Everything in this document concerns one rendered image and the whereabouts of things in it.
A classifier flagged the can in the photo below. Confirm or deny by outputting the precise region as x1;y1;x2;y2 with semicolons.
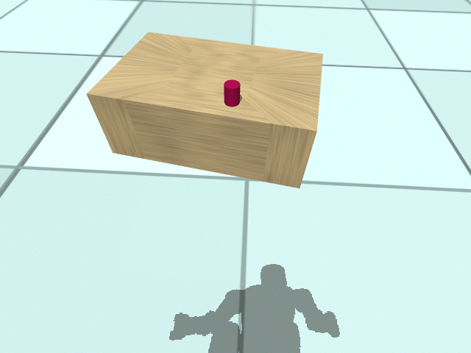
224;80;240;107

